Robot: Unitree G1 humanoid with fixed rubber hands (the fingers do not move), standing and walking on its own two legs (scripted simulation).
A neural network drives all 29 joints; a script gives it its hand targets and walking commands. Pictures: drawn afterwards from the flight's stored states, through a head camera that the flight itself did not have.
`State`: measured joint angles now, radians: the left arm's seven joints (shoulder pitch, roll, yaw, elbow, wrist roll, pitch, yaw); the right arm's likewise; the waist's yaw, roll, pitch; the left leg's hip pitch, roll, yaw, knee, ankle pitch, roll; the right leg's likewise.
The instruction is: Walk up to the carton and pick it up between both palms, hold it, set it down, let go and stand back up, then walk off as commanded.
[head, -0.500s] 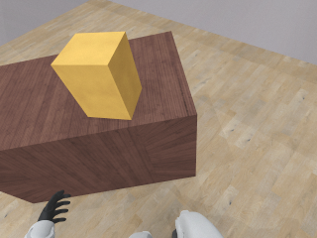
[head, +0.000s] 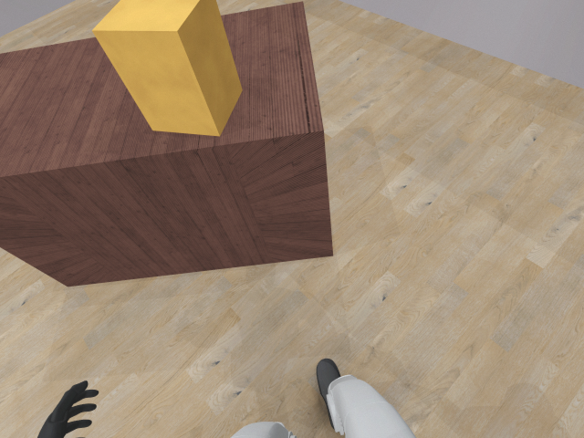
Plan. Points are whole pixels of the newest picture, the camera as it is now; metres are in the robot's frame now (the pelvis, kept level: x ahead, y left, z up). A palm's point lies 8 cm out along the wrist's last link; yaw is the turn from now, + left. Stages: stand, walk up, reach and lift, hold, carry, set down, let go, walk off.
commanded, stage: walk off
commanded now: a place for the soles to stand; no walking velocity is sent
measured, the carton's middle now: (178, 65) +0.89 +0.19 +0.01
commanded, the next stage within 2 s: none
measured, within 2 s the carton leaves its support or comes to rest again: neither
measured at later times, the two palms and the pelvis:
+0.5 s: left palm out of the picture -0.15 +0.33 -0.02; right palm out of the picture -0.03 -0.34 -0.14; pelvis -0.15 -0.03 +0.00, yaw -5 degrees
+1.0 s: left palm out of the picture -0.06 +0.52 -0.07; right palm out of the picture -0.15 -0.16 -0.08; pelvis -0.18 +0.18 +0.01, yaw -7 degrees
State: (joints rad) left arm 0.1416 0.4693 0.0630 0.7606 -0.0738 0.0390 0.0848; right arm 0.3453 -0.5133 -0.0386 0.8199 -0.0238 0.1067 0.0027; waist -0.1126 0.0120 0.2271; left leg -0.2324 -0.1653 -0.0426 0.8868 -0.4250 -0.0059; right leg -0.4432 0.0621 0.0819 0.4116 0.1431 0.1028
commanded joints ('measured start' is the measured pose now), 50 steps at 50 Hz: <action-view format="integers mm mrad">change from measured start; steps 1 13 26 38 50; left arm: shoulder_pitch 212 326 337 103 655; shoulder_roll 179 200 288 286 297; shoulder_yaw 106 93 98 70 158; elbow -12 46 13 -30 183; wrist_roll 63 65 85 111 42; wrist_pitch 0 -91 -139 -142 -79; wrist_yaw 41 40 38 34 53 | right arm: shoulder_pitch -382 -122 -295 43 -461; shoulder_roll -110 -65 -120 -185 -152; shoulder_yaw -64 -88 -96 -139 -135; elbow -148 -147 -203 -88 -269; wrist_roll -57 -48 -47 -28 4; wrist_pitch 30 -7 -12 -52 -39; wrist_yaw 48 45 65 91 64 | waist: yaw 203 116 115 -91 368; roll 371 -253 -144 -65 100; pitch -84 -132 -90 -198 -219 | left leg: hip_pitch -673 -389 -487 268 -208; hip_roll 516 93 138 274 -1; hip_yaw -507 -82 -116 -138 130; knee -630 293 382 -295 27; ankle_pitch -390 -53 50 104 1118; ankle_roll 350 50 59 112 -376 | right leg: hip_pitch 157 433 360 -78 596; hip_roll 86 -162 -283 -202 -119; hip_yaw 82 296 396 98 -207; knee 1209 39 100 518 -63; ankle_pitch -844 -7 -3 -146 -556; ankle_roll -98 -5 -192 -223 -304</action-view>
